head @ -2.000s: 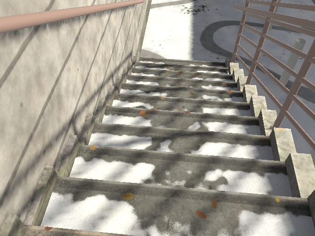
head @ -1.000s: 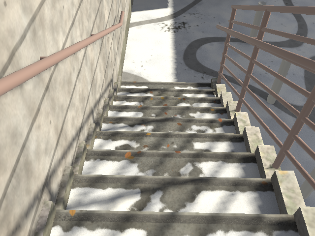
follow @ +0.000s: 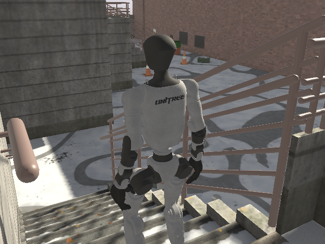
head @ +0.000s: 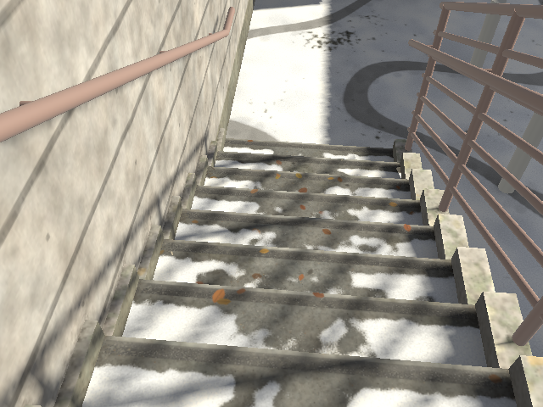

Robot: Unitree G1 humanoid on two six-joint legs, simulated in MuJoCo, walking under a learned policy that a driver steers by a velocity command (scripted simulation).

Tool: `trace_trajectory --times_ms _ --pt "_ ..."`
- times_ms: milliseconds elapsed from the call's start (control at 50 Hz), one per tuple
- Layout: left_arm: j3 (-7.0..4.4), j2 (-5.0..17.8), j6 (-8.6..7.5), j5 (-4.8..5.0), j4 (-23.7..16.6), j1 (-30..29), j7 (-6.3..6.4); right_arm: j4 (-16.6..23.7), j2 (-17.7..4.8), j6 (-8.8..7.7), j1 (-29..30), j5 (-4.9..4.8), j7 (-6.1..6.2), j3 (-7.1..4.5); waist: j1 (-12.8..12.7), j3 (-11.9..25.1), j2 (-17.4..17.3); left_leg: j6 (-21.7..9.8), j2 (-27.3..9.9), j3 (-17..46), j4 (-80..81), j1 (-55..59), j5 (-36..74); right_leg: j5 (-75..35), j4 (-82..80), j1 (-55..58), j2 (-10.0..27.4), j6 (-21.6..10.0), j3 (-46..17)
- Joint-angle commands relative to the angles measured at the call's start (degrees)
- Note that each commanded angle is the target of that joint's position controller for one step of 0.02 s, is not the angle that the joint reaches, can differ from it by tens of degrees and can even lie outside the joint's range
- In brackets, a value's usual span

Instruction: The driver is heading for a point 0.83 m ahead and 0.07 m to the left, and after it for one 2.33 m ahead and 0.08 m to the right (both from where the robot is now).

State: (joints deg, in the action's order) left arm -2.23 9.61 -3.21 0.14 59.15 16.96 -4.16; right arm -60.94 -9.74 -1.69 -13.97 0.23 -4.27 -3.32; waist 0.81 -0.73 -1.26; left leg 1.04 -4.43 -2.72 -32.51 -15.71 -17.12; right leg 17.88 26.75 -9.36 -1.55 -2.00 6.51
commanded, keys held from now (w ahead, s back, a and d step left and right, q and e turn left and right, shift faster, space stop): no key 0.10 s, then w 0.90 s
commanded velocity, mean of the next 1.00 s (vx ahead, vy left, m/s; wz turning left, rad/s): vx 0.34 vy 0.00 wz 0.00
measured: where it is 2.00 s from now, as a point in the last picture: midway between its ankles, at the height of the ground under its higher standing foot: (258, 365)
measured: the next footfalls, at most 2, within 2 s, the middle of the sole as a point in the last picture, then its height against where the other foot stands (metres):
right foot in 0.78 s outside the picture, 0.16 m lower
left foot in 1.28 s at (219, 393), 0.16 m lower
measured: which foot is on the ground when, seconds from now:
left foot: down 0.00-0.80, up 0.82-1.00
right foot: down 0.00-0.38, up 0.40-0.76, down 0.78-1.00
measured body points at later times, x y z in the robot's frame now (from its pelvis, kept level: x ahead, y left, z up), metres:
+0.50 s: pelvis +0.10 +0.04 -0.01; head +0.10 +0.04 +0.44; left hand +0.10 +0.26 -0.17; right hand +0.05 -0.17 -0.17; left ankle +0.04 +0.12 -0.73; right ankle +0.06 -0.09 -0.67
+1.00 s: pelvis +0.35 +0.01 -0.18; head +0.36 +0.01 +0.27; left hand +0.27 +0.22 -0.33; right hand +0.40 -0.22 -0.33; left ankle +0.45 +0.17 -0.82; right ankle +0.33 -0.07 -0.90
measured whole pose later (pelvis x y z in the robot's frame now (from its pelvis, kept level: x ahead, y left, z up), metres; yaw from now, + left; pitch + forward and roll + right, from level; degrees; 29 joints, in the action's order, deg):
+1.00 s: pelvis +0.35 +0.01 -0.18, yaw +0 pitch +3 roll -4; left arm 0.2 8.4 -6.5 -4.4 63.6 27.9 -0.5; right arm -56.6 -11.5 -4.4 -17.5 6.6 -3.5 -0.8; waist -2.5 3.0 -3.8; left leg -6.8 -7.7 3.8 -67.8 -47.2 3.0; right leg 19.6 33.3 -16.9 -5.7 -6.0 5.3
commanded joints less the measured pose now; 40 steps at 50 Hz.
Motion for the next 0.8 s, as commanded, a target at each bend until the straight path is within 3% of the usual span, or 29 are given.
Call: trace_trajectory --times_ms 20,120,160,180,220,240,260,300,340,360,380,400,420,440,460,480,500,520,540,560,580,600,620,660,700,740,760,780,800 --pt "-0.97 4.26 -0.17 -0.03 -0.3 5.18 -0.05 -0.05 -4.53 -0.16 -3.71 0.11 0.31 -0.9 -0.02 0.21 -0.43 -1.89 0.96 -1.98 3.72 1.14 15.73 -20.51 -3.17 0.65 1.38 -0.57 -1.36" --pt "-1.54 4.58 0.09 -0.47 0.96 7.25 -0.08 -1.77 -4.61 0.18 -4.78 0.52 0.82 -1.25 -0.27 -0.68 0.04 -2.1 1.35 -2.48 5.11 1.2 8.44 -13.97 -4.2 0.87 1.5 -1.3 -1.52" --pt "-3.24 7.69 0.04 -2.71 1.22 8.95 0.75 -1.73 -8.03 0.14 -5.63 2.51 2.08 -3.09 -1.04 -5.05 1.92 -4.94 1.62 -1.86 4.83 -2.76 -14.18 10.24 -7.14 -1.81 3.95 -6.07 -4.95" --pt "-3.67 7.48 -0.23 -3.68 1.11 9.94 1.36 -1.32 -7.72 -0.15 -5.52 3.5 2.89 -3.44 -1.63 -7.65 2.69 -6.91 1.13 -0.46 3.96 -5.36 -21.0 20.91 -8.88 -3.27 6.95 -9.11 -8.84" --pt "-3.61 5.27 -1.27 -4.36 3.02 16.36 2.99 0.94 -2.56 -1.3 -1.93 3.88 4.33 -2.39 -4.86 -8.84 7.21 -8.1 1.81 0.03 -3.82 -13.87 -17.5 26.53 -13.58 3.45 16.72 -16.29 -20.49" --pt "-2.9 3.01 -1.69 -3.83 2.98 16.72 3.53 3.45 0.1 -1.98 2.35 3.75 4.56 -1.57 -5.75 -10.1 9.56 -8.18 2.07 -0.85 -6.89 -17.34 -11.36 24.1 -16.04 6.51 21.6 -18.44 -24.85" --pt "-2.39 1.98 -1.92 -3.35 2.58 17.14 4.04 4.81 0.89 -2.78 4.6 3.43 4.86 -1.37 -6.46 -9.15 8.04 -8.49 1.92 0.27 -9.7 -17.06 -10.98 18.03 -16.28 7.48 22.85 -18.5 -25.81" --pt "-2.12 2.95 -2.02 -2.86 1.23 13.72 5.07 5.76 1.06 -4.2 3.5 2.8 4.29 -1.38 -4.29 -8.04 5.61 -8.9 3.47 -1.65 -10.51 -10.36 -13.08 10.76 -12.96 3.81 19.73 -16.32 -19.45" --pt "-2.47 5.42 -1.82 -2.88 0.09 8.26 5.18 3.67 -0.05 -5.19 -3.21 3.6 3.07 -1.89 -0.29 -8.82 4.63 -9.59 5.75 -4.81 -4.37 2.77 -7.66 14.37 -8.04 -6.73 15.07 -14.83 -12.47" --pt "-2.22 5.12 -1.76 -3.21 -0.24 5.84 4.78 2.34 -0.61 -5.45 -8.85 4.4 2.56 -2.24 3.02 -7.91 3.98 -10.14 6.65 -5.02 -1.61 11.99 -2.65 15.68 -1.48 -13.76 12.18 -14.39 -10.18" --pt "-2.6 5.32 -1.77 -4.6 -0.69 4.65 3.97 -0.57 -1.35 -5.88 -19.75 5.64 2.63 -2.55 7.55 -5.87 0.7 -12.22 3.62 1.1 0.6 20.02 1.76 9.38 12.53 -20.51 8.7 -12.81 -6.81" --pt "-2.22 1.14 -2.49 -5.04 -4.12 -1.31 3.6 -4.55 -4.47 -5.86 -33.69 7.2 3.38 -2.9 13.05 -0.71 -10.51 -19.09 -7.82 20.33 10.84 31.06 1.99 12.58 34.58 -32.5 0.77 -8.01 -2.6" --pt "-1.3 -3.43 -3.72 -3.77 -8.49 -6.11 3.19 -5.91 -6.22 -6.07 -41.95 7.82 3.15 -2.04 15.24 -2.33 -11.32 -26.04 -17.58 43.7 19.73 33.83 -8.77 16.26 40.97 -47.68 -3.51 -7.35 -14.99" --pt "-1.61 -0.64 -3.99 -2.14 -9.52 -9.58 3.71 -5.52 -6.03 -6.58 -35.73 7.16 2.89 -1.35 11.99 -13.48 -2.85 -25.47 -21.92 42.28 21.7 29.57 -14.2 8.02 41.76 -57.08 1.46 -7.58 -20.87" --pt "-2.7 3.28 -4.2 -2.6 -7.8 -6.91 4.62 -3.87 -3.38 -6.21 -26.96 5.35 2.68 -0.58 8.33 -10.39 1.78 -22.29 -18.46 34.85 18.97 25.67 -13.14 4.56 46.05 -52.81 3.11 -6.86 -17.96" --pt "-2.96 2.52 -3.96 -3.0 -6.39 -2.02 5.38 -3.18 -1.71 -6.09 -22.39 4.69 2.65 0.12 4.05 -7.69 3.84 -20.03 -15.63 26.13 15.71 19.17 -4.3 1.07 46.68 -47.17 4.61 -6.61 -14.83" --pt "-1.48 -1.68 -3.33 -4.62 -7.04 0.13 5.39 -2.13 2.96 -6.29 -18.24 5.06 3.57 1.61 0.62 -8.27 4.51 -16.9 -10.18 17.38 11.75 10.64 5.15 -5.55 41.43 -41.16 6.47 -6.96 -14.01" --pt "-0.64 -3.59 -2.28 -5.97 -5.31 4.07 4.73 -0.24 6.02 -6.08 -13.18 4.87 4.45 2.54 -2.59 -7.61 2.23 -13.82 -6.03 11.48 9.66 1.46 8.32 -13.74 37.72 -33.88 7.29 -7.23 -13.34" --pt "-0.15 -3.76 -2.11 -6.75 -4.83 5.99 3.9 3.54 6.76 -6.53 -8.98 4.65 5.27 3.45 -3.01 -5.71 0.13 -12.61 -0.74 4.13 8.02 -8.25 8.99 -26.73 29.4 -24.65 6.45 -6.93 -10.23" --pt "-0.41 -2.05 -2.17 -6.76 -4.94 4.32 3.4 3.09 7.28 -7.03 -9.95 4.69 6.4 4.35 -1.97 -4.54 -1.63 -11.67 0.44 2.91 4.22 -10.92 6.81 -37.96 22.09 -22.54 7.27 -5.51 -10.14" --pt "0.02 -2.2 -2.81 -5.87 -5.69 3.57 3.11 2.63 4.79 -7.67 -12.08 5.12 6.6 4.6 -1.02 -2.45 -0.17 -10.99 1.45 0.98 0.12 -16.75 3.57 -51.09 15.35 -16.49 6.86 -3.98 -8.22" --pt "-0.11 -1.28 -2.75 -5.07 -5.77 2.65 3.12 1.45 2.29 -7.62 -15.17 5.3 6.2 4.68 -0.8 -2.84 -0.47 -11.06 1.74 0.96 -0.17 -23.09 0.47 -51.53 13.26 -10.02 5.11 -2.0 -5.21" --pt "0.17 -0.75 -2.34 -4.86 -7.63 -2.07 3.27 -0.24 2.16 -7.6 -18.73 5.8 5.9 5.06 0.82 -2.94 -0.45 -11.43 0.64 2.46 -1.01 -24.68 -3.11 -49.67 11.23 -8.54 4.95 -0.64 -4.01" --pt "0.29 0.95 -1.44 -4.76 -10.16 -8.26 3.7 -2.46 2.14 -7.16 -23.69 4.67 4.81 5.74 2.19 -4.61 -0.91 -11.97 -1.38 6.26 -4.89 -23.13 -4.9 -42.65 8.68 -7.9 4.93 0.24 -4.17" --pt "0.85 2.21 -1.11 -5.38 -10.26 -11.54 3.71 -3.2 0.78 -6.54 -26.37 3.0 5.03 5.66 3.77 -6.8 -0.37 -12.19 -3.6 11.48 -10.35 -12.04 -6.72 -34.74 -0.52 -13.83 6.31 0.25 -6.17" --pt "1.16 3.0 -1.33 -4.66 -8.46 -10.3 3.96 -3.5 -1.39 -4.59 -27.09 2.66 5.1 4.95 4.66 -7.61 0.6 -13.17 -4.87 16.68 -15.55 -2.29 -2.84 -28.71 -8.94 -14.18 7.49 -0.45 -6.99" --pt "0.81 4.26 -1.56 -4.02 -6.73 -6.2 4.04 -3.95 -3.35 -3.49 -27.75 3.4 4.35 4.04 3.51 -7.66 2.78 -13.78 -4.44 16.81 -21.05 -1.18 0.26 -27.72 -12.23 -9.22 6.97 -0.58 -5.62" --pt "-0.39 6.61 -2.12 -3.35 -2.66 7.72 3.76 -3.23 -5.78 -2.43 -23.25 4.67 2.29 3.5 -3.95 -5.26 4.98 -12.43 -3.55 15.18 -32.88 -6.06 5.74 -32.41 -15.59 5.42 6.43 -2.18 -4.14" --pt "-3.09 11.53 -2.21 -4.46 1.89 24.89 3.37 -5.43 -2.91 -2.42 -24.1 6.67 -0.65 3.9 -10.81 2.39 11.76 -7.14 4.16 10.25 -58.02 -20.47 2.98 -48.94 -5.79 29.29 10.1 -8.94 -6.49"
Keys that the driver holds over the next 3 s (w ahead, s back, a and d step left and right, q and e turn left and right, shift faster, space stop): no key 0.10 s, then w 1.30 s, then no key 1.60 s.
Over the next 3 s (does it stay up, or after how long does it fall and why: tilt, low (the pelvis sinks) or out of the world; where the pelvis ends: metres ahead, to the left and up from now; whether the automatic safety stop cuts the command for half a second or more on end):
stays up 0.96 0.06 -0.50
